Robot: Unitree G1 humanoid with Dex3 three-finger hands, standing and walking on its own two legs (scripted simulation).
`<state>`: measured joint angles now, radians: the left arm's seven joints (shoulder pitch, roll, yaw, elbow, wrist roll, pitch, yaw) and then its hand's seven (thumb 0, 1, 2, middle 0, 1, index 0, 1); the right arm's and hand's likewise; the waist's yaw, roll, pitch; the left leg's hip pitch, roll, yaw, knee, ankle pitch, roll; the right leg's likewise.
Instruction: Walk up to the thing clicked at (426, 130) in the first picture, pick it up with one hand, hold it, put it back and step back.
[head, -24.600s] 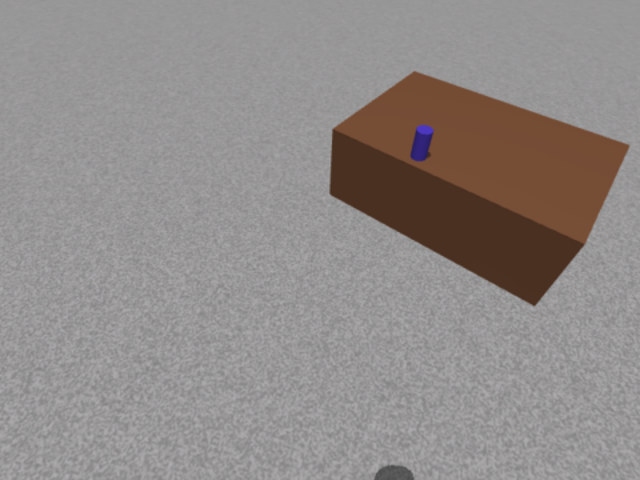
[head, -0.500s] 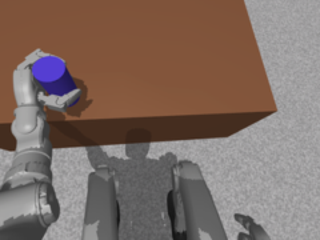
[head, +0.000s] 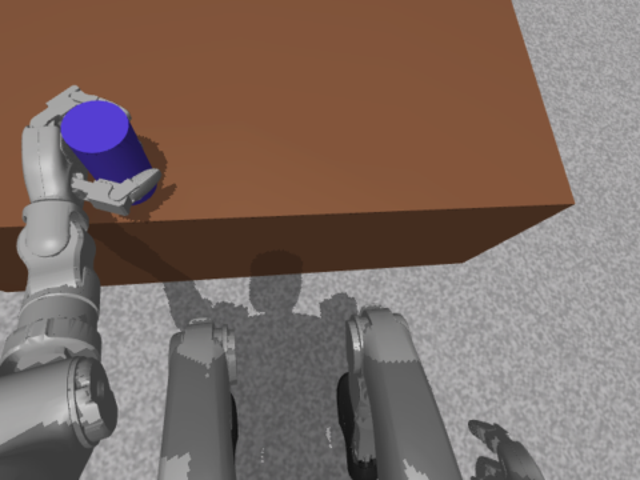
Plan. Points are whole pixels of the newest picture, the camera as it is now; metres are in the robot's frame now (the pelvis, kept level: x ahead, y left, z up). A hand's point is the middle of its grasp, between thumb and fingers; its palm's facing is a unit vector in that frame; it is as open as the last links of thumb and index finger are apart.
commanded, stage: lower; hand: left
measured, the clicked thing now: (115, 158) +0.48 +0.21 +0.00
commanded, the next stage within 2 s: loosen in 0.44 s
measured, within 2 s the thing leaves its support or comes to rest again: rests again in 0.24 s
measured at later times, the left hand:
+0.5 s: hand (126, 160) +0.50 +0.20 -0.03, palm faces +0.11 -0.99 -0.06, open 9.3 cm
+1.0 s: hand (125, 158) +0.50 +0.20 -0.03, palm faces +0.12 -0.99 -0.03, open 12.2 cm
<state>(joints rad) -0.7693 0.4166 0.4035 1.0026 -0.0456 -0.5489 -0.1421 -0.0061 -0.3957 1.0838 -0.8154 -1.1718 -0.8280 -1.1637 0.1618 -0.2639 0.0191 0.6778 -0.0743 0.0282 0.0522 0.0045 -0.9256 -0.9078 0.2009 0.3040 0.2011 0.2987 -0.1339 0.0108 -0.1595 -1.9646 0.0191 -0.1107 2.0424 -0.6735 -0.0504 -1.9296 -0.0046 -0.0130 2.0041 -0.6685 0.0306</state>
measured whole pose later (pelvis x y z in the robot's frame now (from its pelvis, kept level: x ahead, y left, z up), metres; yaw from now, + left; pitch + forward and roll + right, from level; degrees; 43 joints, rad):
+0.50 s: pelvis +0.00 +0.00 -0.02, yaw +0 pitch +34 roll -3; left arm -0.79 0.41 0.41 1.00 -0.05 -0.55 -0.15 -0.01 -0.40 1.08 -0.82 -1.17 -0.83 -1.16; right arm 0.16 -0.27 0.02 0.69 -0.07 0.04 0.05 0.00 -0.92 -0.91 0.20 0.30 0.20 0.30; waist -0.13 0.01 -0.15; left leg -2.02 0.02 -0.11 2.11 -0.69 -0.05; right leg -1.99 0.00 -0.01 2.07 -0.69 0.03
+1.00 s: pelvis +0.00 +0.00 -0.02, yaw +0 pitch +34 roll -4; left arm -0.81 0.40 0.40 1.01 -0.07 -0.55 -0.13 -0.01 -0.39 0.43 -0.72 -0.62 -0.72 -0.61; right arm 0.15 -0.27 0.02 0.68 -0.07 0.05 0.05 0.00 -0.93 -0.90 0.20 0.30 0.20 0.30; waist -0.13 0.01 -0.15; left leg -2.04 0.01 -0.11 2.12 -0.68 -0.05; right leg -2.00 -0.01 -0.01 2.08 -0.68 0.04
